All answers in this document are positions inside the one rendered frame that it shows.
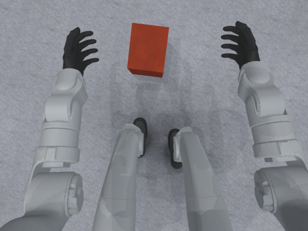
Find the right robot forearm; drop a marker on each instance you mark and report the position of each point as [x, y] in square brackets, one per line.
[268, 116]

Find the right robot thigh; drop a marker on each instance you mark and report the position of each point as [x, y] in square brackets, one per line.
[206, 209]

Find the robot right upper arm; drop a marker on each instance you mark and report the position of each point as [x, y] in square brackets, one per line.
[283, 191]

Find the right robot foot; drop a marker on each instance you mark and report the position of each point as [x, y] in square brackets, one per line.
[171, 134]

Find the carton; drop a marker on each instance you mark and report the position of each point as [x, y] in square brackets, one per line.
[147, 50]

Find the robot left upper arm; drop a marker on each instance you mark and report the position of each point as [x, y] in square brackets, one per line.
[52, 198]

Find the left robot forearm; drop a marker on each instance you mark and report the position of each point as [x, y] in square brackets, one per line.
[58, 146]

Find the robot right hand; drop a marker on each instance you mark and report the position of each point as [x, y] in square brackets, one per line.
[247, 50]

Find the robot left hand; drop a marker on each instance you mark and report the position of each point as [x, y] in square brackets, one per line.
[73, 57]

